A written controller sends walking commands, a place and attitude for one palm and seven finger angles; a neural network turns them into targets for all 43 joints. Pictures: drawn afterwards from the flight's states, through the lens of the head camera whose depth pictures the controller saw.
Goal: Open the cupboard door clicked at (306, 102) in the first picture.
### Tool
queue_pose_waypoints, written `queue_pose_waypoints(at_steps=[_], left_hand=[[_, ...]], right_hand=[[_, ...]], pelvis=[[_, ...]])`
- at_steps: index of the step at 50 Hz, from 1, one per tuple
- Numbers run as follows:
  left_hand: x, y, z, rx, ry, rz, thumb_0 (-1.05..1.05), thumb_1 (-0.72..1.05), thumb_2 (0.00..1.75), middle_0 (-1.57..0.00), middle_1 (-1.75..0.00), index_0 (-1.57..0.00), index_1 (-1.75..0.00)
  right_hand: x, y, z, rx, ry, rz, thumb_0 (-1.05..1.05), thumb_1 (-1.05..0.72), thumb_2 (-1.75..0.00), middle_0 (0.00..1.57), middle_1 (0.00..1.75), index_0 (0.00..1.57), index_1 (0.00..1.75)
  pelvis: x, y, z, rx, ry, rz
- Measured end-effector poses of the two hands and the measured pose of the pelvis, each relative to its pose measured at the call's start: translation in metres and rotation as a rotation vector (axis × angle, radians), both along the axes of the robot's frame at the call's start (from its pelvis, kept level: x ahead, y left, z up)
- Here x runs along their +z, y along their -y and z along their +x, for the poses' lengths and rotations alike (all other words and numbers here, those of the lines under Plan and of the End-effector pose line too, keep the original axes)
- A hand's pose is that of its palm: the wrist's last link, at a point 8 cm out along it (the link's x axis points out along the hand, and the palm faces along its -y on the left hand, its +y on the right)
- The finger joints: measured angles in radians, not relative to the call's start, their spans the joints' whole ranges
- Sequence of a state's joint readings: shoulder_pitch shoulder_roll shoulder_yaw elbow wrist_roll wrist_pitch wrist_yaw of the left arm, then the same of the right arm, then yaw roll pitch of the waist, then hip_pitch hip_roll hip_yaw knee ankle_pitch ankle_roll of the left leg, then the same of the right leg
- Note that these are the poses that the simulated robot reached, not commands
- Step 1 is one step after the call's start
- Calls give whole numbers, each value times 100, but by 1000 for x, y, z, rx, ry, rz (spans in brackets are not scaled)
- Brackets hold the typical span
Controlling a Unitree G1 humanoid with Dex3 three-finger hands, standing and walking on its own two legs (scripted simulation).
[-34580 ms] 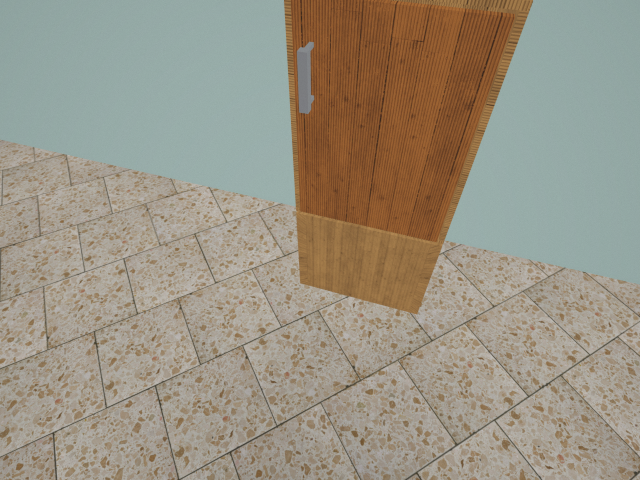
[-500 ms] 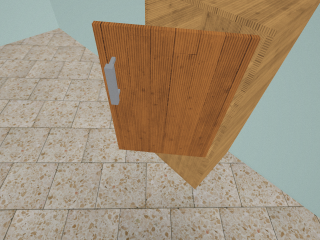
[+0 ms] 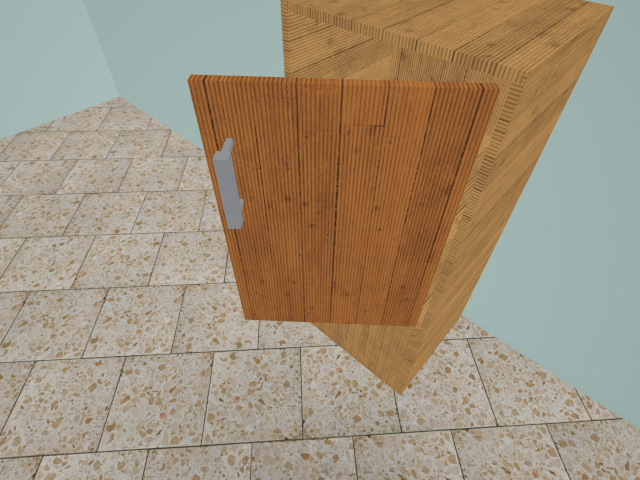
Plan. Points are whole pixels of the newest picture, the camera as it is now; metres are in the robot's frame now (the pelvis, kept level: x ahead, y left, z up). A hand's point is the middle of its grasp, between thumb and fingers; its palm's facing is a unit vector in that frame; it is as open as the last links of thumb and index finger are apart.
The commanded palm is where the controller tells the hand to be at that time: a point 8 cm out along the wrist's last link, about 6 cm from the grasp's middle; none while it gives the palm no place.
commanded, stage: come to a stop and stand still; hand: left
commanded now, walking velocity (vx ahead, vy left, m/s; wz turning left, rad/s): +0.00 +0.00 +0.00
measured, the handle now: (232, 184) +0.51 +0.17 +0.10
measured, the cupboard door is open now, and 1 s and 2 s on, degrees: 40 40 40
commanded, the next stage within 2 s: look again from close up in 0.08 s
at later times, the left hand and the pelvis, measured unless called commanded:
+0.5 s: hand out of the picture +0.04 +0.18 -0.17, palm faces -0.01 -0.98 -0.17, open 7.4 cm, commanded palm none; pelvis +0.03 +0.01 +0.01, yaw -1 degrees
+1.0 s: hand out of the picture +0.05 +0.19 -0.17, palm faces -0.02 -0.98 -0.20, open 7.4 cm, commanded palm none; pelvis +0.03 +0.01 +0.00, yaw -2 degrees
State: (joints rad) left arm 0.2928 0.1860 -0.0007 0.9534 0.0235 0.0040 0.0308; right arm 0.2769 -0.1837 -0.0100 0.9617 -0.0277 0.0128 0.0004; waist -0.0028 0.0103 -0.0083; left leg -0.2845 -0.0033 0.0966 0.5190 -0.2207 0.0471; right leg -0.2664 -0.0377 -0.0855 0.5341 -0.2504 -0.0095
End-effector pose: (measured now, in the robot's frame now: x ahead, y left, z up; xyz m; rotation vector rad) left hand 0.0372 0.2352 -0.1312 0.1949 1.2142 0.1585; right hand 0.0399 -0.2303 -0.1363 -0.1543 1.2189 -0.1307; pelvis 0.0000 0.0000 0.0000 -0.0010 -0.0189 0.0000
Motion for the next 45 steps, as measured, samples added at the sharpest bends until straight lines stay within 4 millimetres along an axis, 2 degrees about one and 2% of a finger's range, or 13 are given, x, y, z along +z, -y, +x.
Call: queue_pose_waypoints(at_steps=[7,13,20,33,45], left_hand=[[-1,-4,1,-13,-40,-8,0,91,90,-20,-30,-20,-29],[-5,-1,-2,-13,-87,-27,1,91,90,-20,-30,-20,-29],[-9,5,-4,-5,-125,-50,1,91,90,-20,-30,-20,-29],[-12,8,-1,4,-155,-66,0,91,90,-20,-30,-20,-29],[-12,1,6,8,-158,-53,0,91,90,-20,-30,-20,-29]], right_hand=[[0,-5,-25,-12,-93,2,0,-92,-90,20,29,20,30],[1,-10,-31,-21,-142,6,1,-91,-90,20,29,20,30],[1,-15,-18,-22,-143,6,1,-91,-90,20,29,20,30],[6,-11,11,-17,-114,-22,1,-92,-90,20,29,20,30],[7,-12,18,-30,-105,-32,1,-92,-90,20,29,20,30]], pelvis=[[3,-3,5,-2,-11,-1],[5,-5,12,-5,-10,-3],[6,-7,21,-10,-5,-3],[8,-10,35,-15,0,-3],[8,-11,39,-22,-1,1]])
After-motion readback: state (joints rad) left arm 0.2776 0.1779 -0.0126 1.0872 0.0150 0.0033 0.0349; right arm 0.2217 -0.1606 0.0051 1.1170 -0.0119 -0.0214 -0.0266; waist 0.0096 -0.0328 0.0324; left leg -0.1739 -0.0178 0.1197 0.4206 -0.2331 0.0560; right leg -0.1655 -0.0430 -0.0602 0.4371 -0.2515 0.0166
